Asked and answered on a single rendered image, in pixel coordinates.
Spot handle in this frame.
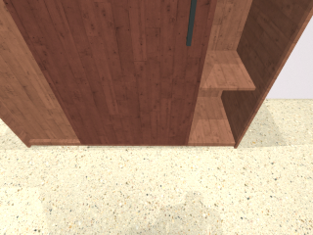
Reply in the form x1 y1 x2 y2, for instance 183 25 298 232
186 0 198 46

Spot wardrobe door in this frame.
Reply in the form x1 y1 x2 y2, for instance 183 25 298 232
0 0 78 139
3 0 217 145

